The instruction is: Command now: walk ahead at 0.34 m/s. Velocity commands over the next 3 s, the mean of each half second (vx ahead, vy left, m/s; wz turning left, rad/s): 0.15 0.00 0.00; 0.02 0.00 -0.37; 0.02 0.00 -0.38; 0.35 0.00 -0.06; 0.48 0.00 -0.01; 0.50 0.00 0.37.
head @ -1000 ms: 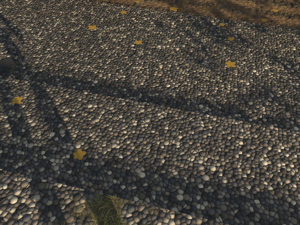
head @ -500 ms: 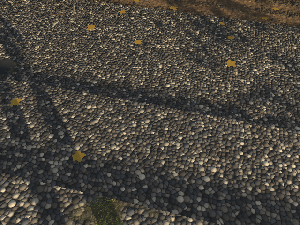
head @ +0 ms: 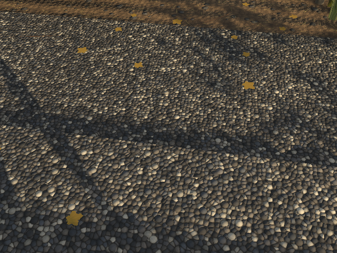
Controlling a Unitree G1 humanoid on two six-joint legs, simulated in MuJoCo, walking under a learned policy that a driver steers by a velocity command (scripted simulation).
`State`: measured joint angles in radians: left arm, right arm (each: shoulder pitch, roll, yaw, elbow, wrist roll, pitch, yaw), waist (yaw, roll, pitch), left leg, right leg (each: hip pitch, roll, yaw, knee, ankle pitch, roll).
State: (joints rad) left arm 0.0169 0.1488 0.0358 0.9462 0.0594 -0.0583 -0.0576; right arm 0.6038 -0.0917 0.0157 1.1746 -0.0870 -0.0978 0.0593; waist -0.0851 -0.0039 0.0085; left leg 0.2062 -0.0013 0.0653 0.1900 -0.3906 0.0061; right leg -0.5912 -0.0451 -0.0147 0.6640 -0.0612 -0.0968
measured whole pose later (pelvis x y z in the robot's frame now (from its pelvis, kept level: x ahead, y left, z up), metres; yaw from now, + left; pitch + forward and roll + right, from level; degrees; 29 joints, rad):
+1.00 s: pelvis +0.20 -0.07 +0.00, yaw -14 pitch +1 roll +1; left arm 0.21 0.23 0.08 0.74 0.06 -0.14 -0.04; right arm 0.15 -0.28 -0.10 0.78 -0.04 -0.10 -0.05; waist -0.04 0.00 0.04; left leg -0.38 0.14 0.11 0.83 -0.57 -0.05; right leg -0.31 0.02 -0.05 0.65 -0.36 -0.07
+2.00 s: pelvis +0.36 -0.12 -0.04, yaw -26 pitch +2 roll +4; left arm 0.10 0.21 -0.02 0.70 0.09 -0.07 -0.07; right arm 0.57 -0.19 0.02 0.87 -0.08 -0.12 0.01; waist -0.15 -0.05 -0.03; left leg -0.01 -0.03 0.04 0.64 -0.68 0.01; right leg -0.65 -0.13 0.02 0.60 0.32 -0.01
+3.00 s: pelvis +0.92 -0.38 -0.14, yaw -11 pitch +0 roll +1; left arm 0.06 0.21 -0.04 0.74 0.10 -0.08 -0.03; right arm 0.47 -0.19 -0.02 0.94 -0.09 -0.15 0.05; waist -0.12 -0.03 0.02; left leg -0.18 -0.18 -0.14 0.55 -0.35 0.12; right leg -0.65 -0.08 0.12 0.80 0.10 0.04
